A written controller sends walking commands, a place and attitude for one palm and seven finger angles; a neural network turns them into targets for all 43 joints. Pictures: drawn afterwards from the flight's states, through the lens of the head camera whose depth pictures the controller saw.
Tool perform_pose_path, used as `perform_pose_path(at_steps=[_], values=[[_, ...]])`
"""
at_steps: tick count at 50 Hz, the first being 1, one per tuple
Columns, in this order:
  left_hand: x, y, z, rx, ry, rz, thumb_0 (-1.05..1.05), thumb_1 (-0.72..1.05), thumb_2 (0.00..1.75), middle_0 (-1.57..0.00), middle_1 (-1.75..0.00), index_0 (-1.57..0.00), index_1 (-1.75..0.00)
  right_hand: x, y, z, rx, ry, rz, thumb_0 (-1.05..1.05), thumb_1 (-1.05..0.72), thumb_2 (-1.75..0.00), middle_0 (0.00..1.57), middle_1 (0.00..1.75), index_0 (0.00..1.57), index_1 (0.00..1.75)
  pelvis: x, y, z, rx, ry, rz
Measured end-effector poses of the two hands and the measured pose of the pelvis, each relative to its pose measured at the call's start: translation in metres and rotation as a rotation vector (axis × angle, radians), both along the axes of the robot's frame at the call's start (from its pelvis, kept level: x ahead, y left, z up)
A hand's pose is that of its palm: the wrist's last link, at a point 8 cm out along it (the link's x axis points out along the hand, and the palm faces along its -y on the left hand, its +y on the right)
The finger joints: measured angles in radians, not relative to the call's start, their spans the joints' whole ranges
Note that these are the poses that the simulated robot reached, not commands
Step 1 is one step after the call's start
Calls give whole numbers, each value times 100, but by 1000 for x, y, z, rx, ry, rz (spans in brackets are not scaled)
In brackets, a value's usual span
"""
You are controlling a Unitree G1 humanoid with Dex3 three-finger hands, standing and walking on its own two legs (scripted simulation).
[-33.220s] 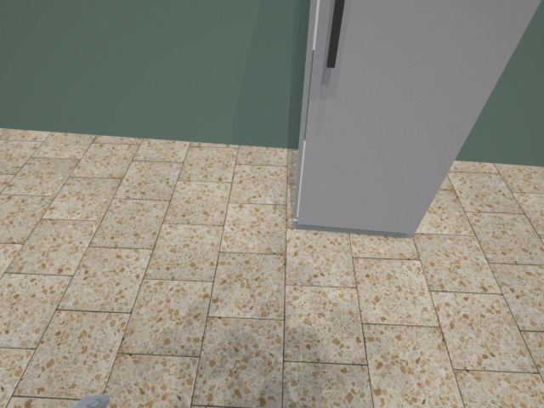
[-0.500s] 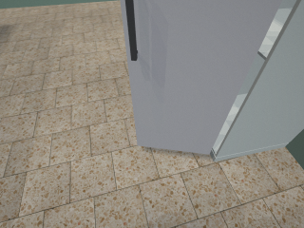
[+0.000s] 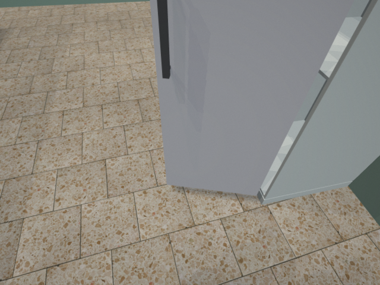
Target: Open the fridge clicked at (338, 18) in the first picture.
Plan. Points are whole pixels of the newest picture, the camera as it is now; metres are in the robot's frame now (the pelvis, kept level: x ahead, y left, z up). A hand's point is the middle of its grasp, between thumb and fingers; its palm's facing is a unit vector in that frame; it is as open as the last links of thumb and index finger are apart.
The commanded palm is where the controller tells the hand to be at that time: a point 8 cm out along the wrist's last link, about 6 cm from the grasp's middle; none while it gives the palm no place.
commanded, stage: look to check the result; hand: left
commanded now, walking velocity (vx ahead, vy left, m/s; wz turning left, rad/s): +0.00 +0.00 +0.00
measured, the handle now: (165, 24) +0.72 +0.11 +0.22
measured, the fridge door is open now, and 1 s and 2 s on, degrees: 70 70 70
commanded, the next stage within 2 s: stand and wait in 0.50 s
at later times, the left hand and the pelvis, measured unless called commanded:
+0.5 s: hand out of the picture -0.01 +0.18 -0.18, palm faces +0.00 -0.98 -0.18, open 7.4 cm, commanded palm none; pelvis +0.00 +0.01 +0.00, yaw +0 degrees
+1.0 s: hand out of the picture +0.00 +0.20 -0.18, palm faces -0.01 -0.98 -0.21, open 7.4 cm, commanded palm none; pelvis +0.00 +0.01 +0.00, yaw +0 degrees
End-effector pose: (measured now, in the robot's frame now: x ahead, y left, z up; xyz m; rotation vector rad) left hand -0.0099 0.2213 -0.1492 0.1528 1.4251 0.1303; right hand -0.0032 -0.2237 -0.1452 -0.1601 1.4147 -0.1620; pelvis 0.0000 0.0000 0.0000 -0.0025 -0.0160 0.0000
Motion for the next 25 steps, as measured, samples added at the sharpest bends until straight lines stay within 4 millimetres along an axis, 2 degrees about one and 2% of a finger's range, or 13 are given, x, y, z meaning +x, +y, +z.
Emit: perform_pose_path(at_steps=[6, 11, 25], values=[[-18, 1, 0, -1, 53, 13, 1, 91, 90, -20, -30, -20, -30, -5, 5, -1, 5, 21, -5, 0, -91, -90, 20, 30, 20, 30, 0, 2, 0, -1, 1, -1], [-24, 2, 1, -1, 68, 17, 1, 90, 90, -20, -30, -20, -30, -4, 8, -2, 9, 19, -6, 0, -91, -90, 20, 30, 20, 30, 1, 4, 0, -1, 1, -2], [-5, 8, 0, 1, 8, 5, 0, 90, 90, -20, -30, -20, -30, 9, 7, 0, -4, -25, 3, 0, -91, -90, 20, 30, 20, 30, 0, 9, 0, -1, -4, -1]])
